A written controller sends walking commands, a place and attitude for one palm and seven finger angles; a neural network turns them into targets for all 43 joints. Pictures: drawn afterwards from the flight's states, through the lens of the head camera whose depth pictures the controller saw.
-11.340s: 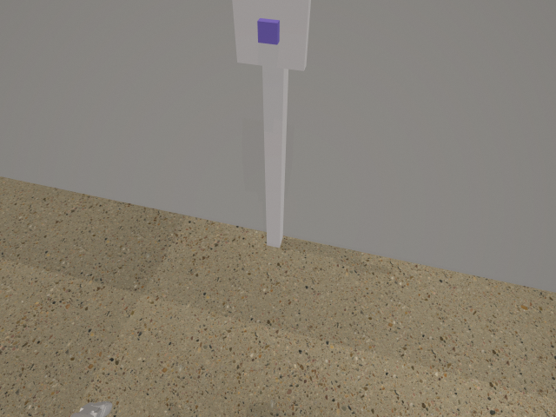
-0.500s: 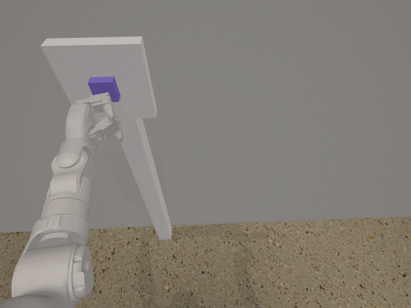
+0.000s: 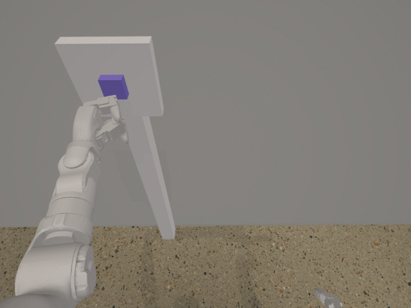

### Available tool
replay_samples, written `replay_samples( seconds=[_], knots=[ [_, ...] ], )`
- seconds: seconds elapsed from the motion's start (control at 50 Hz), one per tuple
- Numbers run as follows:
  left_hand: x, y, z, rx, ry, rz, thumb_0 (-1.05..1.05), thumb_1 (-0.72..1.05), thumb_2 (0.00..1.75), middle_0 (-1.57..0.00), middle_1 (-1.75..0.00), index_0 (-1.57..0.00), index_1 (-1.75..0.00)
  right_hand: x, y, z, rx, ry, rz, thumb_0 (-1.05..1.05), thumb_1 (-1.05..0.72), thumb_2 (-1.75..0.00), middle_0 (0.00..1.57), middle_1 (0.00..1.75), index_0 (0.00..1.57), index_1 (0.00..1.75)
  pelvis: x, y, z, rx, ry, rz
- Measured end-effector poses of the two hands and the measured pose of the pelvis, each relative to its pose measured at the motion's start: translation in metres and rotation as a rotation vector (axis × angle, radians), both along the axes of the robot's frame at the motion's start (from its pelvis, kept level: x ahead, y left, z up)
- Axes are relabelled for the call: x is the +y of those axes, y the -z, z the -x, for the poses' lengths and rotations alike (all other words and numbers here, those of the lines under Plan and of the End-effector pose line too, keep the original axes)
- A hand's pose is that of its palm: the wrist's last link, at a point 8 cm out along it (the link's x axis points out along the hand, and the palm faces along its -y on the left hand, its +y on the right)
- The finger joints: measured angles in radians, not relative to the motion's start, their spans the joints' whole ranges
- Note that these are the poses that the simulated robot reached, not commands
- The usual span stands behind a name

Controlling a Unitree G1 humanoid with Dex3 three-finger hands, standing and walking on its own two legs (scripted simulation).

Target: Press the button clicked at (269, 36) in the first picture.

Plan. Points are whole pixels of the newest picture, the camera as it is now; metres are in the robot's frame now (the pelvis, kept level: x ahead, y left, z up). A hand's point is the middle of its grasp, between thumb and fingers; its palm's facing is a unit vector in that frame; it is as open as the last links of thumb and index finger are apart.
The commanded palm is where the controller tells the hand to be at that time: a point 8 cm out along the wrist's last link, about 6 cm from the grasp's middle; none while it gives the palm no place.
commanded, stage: press the button with the knuckle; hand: left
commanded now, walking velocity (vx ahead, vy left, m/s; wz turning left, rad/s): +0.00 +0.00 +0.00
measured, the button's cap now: (114, 86) +0.52 +0.21 +0.17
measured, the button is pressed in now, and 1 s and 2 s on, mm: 0 6 0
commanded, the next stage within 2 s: hold the button down briefly in 0.98 s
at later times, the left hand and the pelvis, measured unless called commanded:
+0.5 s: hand (129, 113) +0.46 +0.17 +0.14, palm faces +0.04 -1.00 +0.01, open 3.1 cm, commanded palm +0.44 +0.22 +0.14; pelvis +0.00 +0.00 +0.00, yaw +0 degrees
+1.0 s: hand (128, 110) +0.47 +0.17 +0.14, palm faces +0.04 -1.00 -0.01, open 2.9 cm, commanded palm +0.47 +0.22 +0.14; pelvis -0.01 +0.00 -0.01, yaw +1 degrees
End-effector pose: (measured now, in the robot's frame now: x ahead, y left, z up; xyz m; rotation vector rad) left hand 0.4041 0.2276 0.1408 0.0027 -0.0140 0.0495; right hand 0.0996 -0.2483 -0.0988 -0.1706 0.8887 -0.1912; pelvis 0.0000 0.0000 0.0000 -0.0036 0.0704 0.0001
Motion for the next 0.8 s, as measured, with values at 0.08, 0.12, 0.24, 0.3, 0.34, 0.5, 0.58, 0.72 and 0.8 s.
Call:
replay_samples(
  seconds=[0.08,0.12,0.24,0.3,0.34,0.5,0.58,0.72,0.8],
  knots=[
    [0.000,-0.002,0.002,-0.016,0.007,-0.004,0.02,0.90,0.90,-1.30,-1.50,-1.30,-1.50,-0.001,0.002,0.004,0.019,-0.004,0.006,0.01,-0.90,-0.89,0.20,0.30,0.20,0.30,0.000,0.000,0.001,0.000,-0.007,0.002],
    [-0.002,-0.002,0.002,-0.019,0.013,0.000,0.02,0.90,0.90,-1.30,-1.50,-1.30,-1.50,-0.001,0.004,0.006,0.033,-0.006,0.008,0.01,-0.90,-0.89,0.20,0.30,0.20,0.30,0.001,0.001,0.001,0.001,-0.010,0.002],
    [-0.006,-0.002,-0.008,-0.005,0.013,-0.002,0.02,0.90,0.90,-1.30,-1.50,-1.30,-1.50,-0.002,0.007,0.015,0.061,0.004,0.012,0.01,-0.90,-0.89,0.20,0.30,0.20,0.30,0.001,0.001,0.002,0.009,-0.011,0.002],
    [-0.010,-0.003,-0.015,-0.003,0.017,0.003,0.02,0.90,0.90,-1.30,-1.50,-1.30,-1.50,-0.003,0.009,0.021,0.077,0.010,0.013,0.01,-0.90,-0.89,0.20,0.30,0.20,0.30,0.001,0.002,0.002,0.015,-0.010,0.001],
    [-0.011,-0.004,-0.019,-0.004,0.014,0.008,0.02,0.90,0.90,-1.30,-1.50,-1.30,-1.50,-0.003,0.010,0.026,0.088,0.017,0.012,0.01,-0.90,-0.89,0.20,0.30,0.20,0.30,0.001,0.002,0.002,0.020,-0.006,0.001],
    [-0.009,-0.003,-0.032,0.002,0.010,0.008,0.02,0.90,0.90,-1.30,-1.50,-1.30,-1.50,-0.006,0.013,0.048,0.143,0.052,0.013,0.01,-0.90,-0.89,0.20,0.30,0.20,0.30,0.002,0.003,0.000,0.039,0.005,0.001],
    [-0.007,-0.002,-0.036,-0.001,0.012,-0.002,0.02,0.89,0.90,-1.30,-1.50,-1.30,-1.50,-0.008,0.015,0.058,0.177,0.061,0.019,0.01,-0.90,-0.89,0.20,0.30,0.20,0.30,0.002,0.004,0.000,0.047,0.003,0.003],
    [-0.005,-0.002,-0.039,0.001,0.010,-0.001,0.00,0.86,0.93,-1.30,-1.50,-1.30,-1.50,-0.009,0.018,0.068,0.221,0.054,0.027,0.01,-0.90,-0.89,0.20,0.30,0.20,0.30,0.003,0.005,0.002,0.058,-0.009,0.006],
    [-0.005,-0.002,-0.040,0.004,0.008,-0.005,0.01,0.85,0.94,-1.30,-1.50,-1.30,-1.50,-0.009,0.018,0.071,0.222,0.050,0.029,0.01,-0.90,-0.89,0.20,0.30,0.20,0.30,0.003,0.006,0.004,0.063,-0.013,0.007]
  ],
)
